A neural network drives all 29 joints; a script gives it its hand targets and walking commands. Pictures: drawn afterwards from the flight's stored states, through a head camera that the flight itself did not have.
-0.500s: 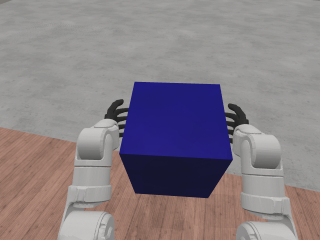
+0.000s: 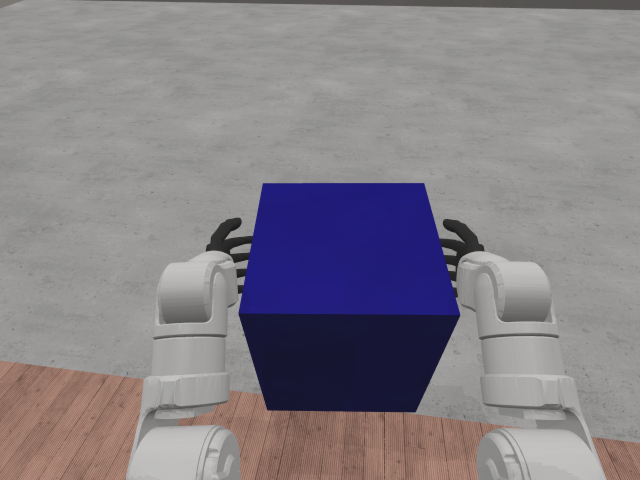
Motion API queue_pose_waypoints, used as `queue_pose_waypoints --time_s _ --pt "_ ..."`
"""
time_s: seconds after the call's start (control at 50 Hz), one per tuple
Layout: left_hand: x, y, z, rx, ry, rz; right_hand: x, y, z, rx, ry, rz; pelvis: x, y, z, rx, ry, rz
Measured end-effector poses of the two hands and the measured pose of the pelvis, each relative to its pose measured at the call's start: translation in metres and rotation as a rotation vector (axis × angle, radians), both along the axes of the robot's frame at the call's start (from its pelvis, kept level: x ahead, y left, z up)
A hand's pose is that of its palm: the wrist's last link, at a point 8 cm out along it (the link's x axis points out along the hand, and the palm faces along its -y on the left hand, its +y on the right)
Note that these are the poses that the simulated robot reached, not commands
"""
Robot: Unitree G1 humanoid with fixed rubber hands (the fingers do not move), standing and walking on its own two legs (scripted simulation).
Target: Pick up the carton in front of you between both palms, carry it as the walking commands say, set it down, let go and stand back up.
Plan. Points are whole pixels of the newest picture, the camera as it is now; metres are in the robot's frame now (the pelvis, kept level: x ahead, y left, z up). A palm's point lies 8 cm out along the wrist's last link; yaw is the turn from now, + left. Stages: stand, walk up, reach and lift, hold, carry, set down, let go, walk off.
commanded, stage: carry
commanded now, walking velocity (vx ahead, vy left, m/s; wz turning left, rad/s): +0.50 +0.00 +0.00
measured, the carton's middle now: (342, 302) +0.36 -0.02 +0.05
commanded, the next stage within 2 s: none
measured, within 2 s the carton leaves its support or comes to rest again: neither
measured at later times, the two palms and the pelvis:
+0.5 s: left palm (231, 175) +0.63 +0.16 +0.09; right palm (394, 170) +0.64 -0.14 +0.08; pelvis +0.29 -0.01 -0.03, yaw -1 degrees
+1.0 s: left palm (261, 110) +0.95 +0.12 +0.06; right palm (384, 108) +0.93 -0.17 +0.06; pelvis +0.59 +0.00 -0.06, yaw -1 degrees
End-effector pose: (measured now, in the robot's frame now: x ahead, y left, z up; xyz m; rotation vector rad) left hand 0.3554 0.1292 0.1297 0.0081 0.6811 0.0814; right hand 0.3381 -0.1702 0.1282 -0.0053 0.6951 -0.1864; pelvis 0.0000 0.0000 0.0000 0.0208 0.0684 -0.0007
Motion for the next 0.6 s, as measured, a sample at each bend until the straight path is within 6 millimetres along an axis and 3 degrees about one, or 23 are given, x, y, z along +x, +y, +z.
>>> queue_pose_waypoints --time_s 0.06,0.14,0.2,0.32,0.44,0.52,0.6 --pt "0.035 -0.001 -0.024 0.039 0.011 0.022 0.046 -0.002 -0.03 0.016 0.011 0.037 0.038 -0.007 -0.025 -0.014 -0.004 -0.003" --pt "0.055 0.007 -0.062 0.039 0.13 0.059 0.08 0.007 -0.065 0.001 0.13 0.088 0.073 -0.018 -0.023 -0.013 -0.005 -0.005" --pt "0.075 0.012 -0.074 0.034 0.165 0.083 0.108 0.012 -0.075 -0.003 0.165 0.109 0.1 -0.024 -0.017 -0.005 0.001 0.003" --pt "0.142 0.015 -0.069 0.029 0.124 0.107 0.176 0.015 -0.075 0.022 0.124 0.106 0.164 -0.025 -0.01 0.007 0.022 0.003" --pt "0.225 0.02 -0.052 0.032 0.037 0.094 0.253 0.02 -0.061 0.031 0.037 0.088 0.243 -0.016 -0.013 -0.002 0.027 -0.012" --pt "0.291 0.03 -0.043 0.029 -0.044 0.082 0.317 0.03 -0.05 0.016 -0.044 0.085 0.304 -0.006 -0.033 -0.024 0.016 -0.026" --pt "0.361 0.034 -0.052 0.008 -0.085 0.04 0.376 0.034 -0.05 -0.029 -0.084 0.062 0.363 0.002 -0.064 -0.026 -0.003 -0.033"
